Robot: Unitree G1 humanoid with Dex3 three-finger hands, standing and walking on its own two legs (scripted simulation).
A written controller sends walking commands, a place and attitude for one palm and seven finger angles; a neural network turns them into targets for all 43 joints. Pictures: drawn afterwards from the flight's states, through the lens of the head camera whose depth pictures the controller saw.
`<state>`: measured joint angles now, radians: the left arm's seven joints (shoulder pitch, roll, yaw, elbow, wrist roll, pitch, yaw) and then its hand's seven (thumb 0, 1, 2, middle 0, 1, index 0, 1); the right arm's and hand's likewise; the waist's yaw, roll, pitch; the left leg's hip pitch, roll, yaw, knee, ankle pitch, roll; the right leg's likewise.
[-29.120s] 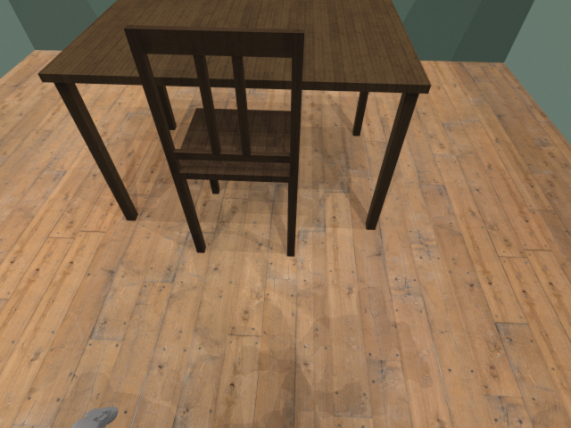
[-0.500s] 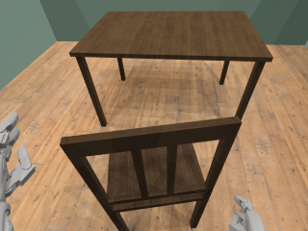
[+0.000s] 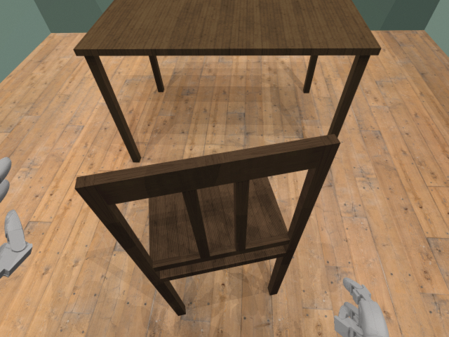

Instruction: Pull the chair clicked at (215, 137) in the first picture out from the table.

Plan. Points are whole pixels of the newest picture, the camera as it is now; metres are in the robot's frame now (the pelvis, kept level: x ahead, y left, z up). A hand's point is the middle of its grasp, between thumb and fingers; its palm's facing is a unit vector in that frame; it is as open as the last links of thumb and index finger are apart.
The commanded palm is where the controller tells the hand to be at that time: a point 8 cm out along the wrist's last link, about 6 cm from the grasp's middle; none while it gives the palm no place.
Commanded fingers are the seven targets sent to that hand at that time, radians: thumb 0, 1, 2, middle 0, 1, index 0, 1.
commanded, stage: step back with the hand held close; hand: left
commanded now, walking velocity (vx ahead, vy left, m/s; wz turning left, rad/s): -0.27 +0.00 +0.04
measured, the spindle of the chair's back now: (198, 226) +0.34 +0.09 -0.07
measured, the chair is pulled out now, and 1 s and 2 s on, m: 0.61 0.61 0.61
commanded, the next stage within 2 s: stop stepping back and stand still in 1.06 s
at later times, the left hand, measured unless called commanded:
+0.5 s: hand out of the picture +0.13 +0.29 +0.17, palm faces +0.49 -0.70 -0.51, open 7.4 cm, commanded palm +0.07 +0.31 +0.18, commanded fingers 0.00 0.90 0.90 -0.20 -0.30 -0.20 -0.30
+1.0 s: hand out of the picture +0.08 +0.26 +0.16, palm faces +0.47 -0.73 -0.50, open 7.4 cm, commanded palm +0.01 +0.29 +0.18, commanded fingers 0.00 0.90 0.90 -0.20 -0.30 -0.20 -0.30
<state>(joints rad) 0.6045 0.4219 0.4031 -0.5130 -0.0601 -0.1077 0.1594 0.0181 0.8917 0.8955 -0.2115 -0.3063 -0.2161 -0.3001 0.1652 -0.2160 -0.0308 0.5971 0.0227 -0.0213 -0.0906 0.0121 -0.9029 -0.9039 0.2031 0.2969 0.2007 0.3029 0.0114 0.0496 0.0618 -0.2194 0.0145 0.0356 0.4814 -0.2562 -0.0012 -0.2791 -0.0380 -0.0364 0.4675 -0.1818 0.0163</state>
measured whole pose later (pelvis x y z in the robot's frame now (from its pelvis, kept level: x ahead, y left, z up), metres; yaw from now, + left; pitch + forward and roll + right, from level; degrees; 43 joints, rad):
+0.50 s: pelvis -0.06 +0.01 -0.01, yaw +2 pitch +0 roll -1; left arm 0.57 0.45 0.47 -0.57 -0.03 -0.16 0.19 0.02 0.89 0.90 -0.21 -0.31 -0.21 -0.30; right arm 0.22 -0.19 -0.01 0.60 0.01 -0.10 -0.09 0.01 -0.90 -0.90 0.20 0.30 0.20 0.30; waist 0.00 0.00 0.04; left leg -0.40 0.01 -0.01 0.64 -0.24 0.02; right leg -0.37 -0.02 -0.02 0.58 -0.21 0.02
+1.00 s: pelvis -0.11 -0.02 -0.01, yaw +3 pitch +2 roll -1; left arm 0.58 0.44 0.48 -0.57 -0.05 -0.18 0.18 0.02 0.89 0.90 -0.21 -0.31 -0.21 -0.30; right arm 0.16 -0.16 -0.04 0.65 -0.01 -0.13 -0.06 0.01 -0.90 -0.90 0.20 0.30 0.20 0.30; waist 0.00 -0.03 0.05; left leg -0.33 0.05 -0.01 0.58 -0.28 -0.03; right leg -0.42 0.00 -0.03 0.75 -0.35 0.01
